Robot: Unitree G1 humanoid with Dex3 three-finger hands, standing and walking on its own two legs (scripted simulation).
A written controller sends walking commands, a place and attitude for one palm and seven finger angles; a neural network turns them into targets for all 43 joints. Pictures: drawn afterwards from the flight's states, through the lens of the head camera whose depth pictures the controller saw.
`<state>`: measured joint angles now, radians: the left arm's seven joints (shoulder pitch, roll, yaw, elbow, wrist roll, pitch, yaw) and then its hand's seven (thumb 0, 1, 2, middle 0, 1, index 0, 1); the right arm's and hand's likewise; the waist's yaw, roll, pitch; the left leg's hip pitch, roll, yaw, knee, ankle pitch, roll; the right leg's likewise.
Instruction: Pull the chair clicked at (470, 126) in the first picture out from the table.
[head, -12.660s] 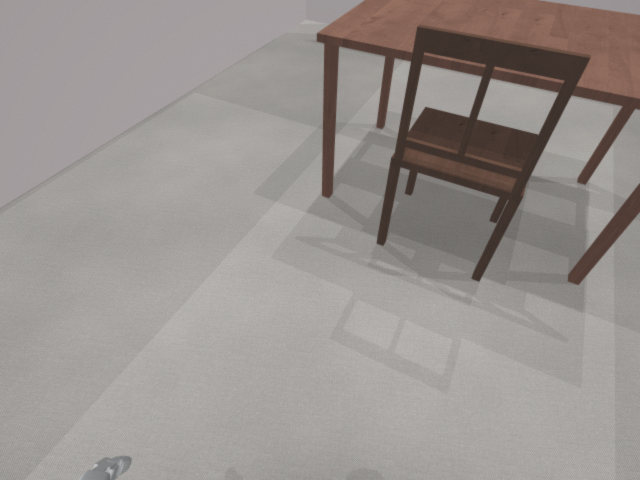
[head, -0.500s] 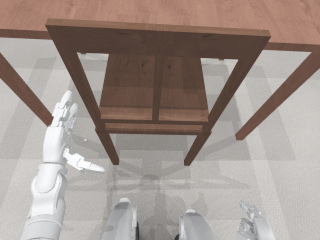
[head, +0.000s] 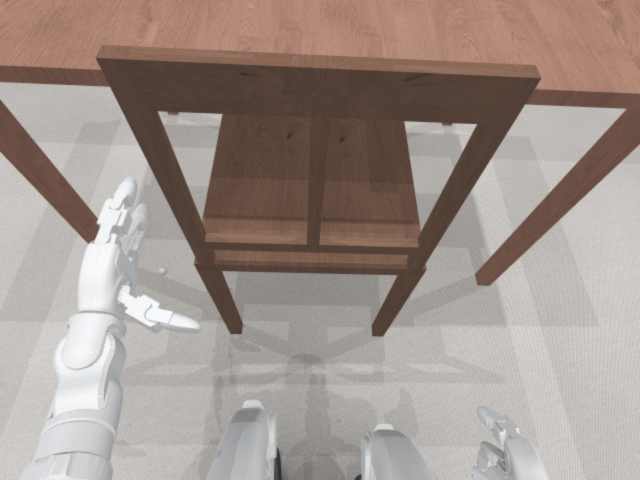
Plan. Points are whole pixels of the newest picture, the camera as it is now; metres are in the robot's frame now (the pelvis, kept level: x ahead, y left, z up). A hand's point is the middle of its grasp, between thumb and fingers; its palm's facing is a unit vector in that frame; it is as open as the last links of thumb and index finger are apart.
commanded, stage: aim the fingers beside a spindle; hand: left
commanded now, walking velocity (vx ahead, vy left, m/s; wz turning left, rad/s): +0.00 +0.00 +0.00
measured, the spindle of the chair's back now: (316, 190) +0.49 +0.02 +0.02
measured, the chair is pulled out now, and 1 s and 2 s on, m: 0.00 0.00 0.00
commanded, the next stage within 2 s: push the fingers through the gap in 0.82 s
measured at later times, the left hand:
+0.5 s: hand (191, 289) +0.34 +0.17 +0.01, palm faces -0.05 -1.00 -0.01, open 16.9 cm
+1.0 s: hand (169, 265) +0.36 +0.19 +0.03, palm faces +0.06 -0.99 -0.08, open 16.9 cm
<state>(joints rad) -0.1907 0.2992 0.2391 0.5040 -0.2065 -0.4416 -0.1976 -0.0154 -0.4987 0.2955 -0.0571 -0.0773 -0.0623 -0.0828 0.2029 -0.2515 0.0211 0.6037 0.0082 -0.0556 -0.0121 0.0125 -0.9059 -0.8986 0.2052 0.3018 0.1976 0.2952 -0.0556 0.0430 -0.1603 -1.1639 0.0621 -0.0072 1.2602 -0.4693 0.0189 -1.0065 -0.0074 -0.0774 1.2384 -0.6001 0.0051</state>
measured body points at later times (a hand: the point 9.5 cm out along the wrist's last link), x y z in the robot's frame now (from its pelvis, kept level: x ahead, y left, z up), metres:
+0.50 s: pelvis +0.00 +0.00 +0.00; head +0.12 +0.01 +0.44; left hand +0.34 +0.22 +0.02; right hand +0.14 -0.26 -0.10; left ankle +0.06 +0.11 -0.62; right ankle +0.00 -0.13 -0.62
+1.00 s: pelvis +0.00 -0.01 +0.00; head +0.11 +0.01 +0.43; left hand +0.35 +0.25 +0.04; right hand +0.14 -0.26 -0.11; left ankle +0.06 +0.11 -0.62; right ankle +0.00 -0.13 -0.62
